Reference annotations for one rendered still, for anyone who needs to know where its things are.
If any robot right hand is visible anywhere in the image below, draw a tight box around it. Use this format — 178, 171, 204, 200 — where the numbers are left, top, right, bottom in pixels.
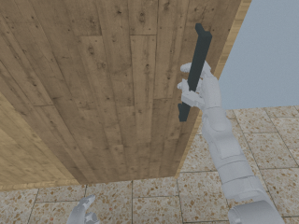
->
177, 61, 222, 113

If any robot right upper arm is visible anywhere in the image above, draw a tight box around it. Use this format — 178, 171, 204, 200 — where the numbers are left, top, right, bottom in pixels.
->
228, 200, 282, 224

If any robot left hand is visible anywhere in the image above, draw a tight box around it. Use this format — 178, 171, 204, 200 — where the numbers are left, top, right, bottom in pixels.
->
66, 194, 100, 224

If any handle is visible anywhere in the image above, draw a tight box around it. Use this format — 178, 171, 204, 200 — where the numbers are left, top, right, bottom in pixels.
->
178, 22, 212, 122

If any wardrobe door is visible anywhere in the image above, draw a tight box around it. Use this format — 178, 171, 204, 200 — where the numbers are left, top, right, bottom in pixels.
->
0, 0, 242, 185
0, 92, 76, 186

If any right robot forearm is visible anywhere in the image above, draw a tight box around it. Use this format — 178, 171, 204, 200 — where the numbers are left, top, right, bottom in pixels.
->
201, 106, 285, 224

